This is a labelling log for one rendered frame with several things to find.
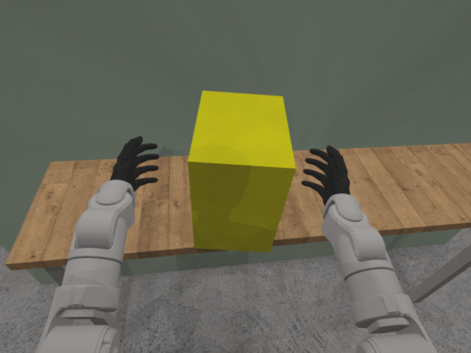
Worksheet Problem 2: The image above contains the robot left upper arm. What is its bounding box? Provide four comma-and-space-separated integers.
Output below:
39, 325, 120, 353

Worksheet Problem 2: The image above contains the robot right upper arm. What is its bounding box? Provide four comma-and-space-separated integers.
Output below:
357, 333, 435, 353

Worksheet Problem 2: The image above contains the robot left hand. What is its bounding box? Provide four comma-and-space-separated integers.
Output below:
110, 136, 159, 192

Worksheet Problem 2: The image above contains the robot right hand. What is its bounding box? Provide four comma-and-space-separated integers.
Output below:
301, 145, 350, 206

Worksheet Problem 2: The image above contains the left robot forearm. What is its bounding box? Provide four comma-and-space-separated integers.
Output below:
35, 179, 135, 353

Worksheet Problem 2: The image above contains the carton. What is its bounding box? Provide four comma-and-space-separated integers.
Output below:
188, 90, 296, 252

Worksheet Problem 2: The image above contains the table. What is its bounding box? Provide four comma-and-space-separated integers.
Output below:
5, 143, 471, 342

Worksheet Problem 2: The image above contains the right robot forearm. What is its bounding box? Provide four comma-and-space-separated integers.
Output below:
321, 193, 438, 353

